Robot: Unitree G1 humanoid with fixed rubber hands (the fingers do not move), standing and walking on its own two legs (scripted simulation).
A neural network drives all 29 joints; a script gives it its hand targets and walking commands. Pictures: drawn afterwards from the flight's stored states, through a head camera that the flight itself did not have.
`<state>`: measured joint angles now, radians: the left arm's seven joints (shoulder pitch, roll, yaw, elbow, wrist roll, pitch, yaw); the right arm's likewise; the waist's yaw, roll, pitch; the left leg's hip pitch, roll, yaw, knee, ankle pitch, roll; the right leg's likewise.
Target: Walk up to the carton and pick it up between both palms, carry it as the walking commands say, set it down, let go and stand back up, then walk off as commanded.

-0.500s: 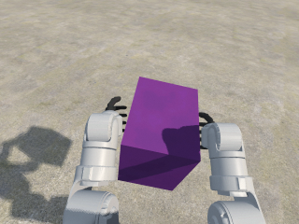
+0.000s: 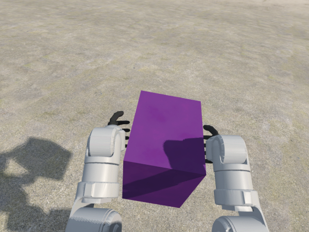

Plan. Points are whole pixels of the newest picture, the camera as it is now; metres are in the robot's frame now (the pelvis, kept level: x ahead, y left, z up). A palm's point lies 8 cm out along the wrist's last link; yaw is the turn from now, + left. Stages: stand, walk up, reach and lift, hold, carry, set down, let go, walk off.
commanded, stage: carry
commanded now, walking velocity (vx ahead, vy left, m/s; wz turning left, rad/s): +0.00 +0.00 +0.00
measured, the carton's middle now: (160, 150) +0.37 +0.00 +0.04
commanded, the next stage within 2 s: hold in 0.52 s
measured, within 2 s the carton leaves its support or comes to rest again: neither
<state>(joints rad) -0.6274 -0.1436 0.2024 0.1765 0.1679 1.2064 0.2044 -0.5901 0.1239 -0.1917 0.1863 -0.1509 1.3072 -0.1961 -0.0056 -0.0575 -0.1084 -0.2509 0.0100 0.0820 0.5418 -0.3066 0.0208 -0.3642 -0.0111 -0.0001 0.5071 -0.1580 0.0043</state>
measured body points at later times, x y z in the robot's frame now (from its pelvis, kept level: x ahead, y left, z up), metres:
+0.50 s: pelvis +0.00 +0.00 +0.00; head -0.03 +0.02 +0.45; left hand +0.34 +0.12 +0.11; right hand +0.32 -0.14 +0.10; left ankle -0.01 +0.10 -0.73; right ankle +0.07 -0.12 -0.73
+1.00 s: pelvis -0.03 -0.04 +0.01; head -0.10 -0.06 +0.45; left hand +0.30 +0.09 +0.08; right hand +0.29 -0.17 +0.06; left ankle -0.01 +0.10 -0.73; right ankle +0.07 -0.14 -0.73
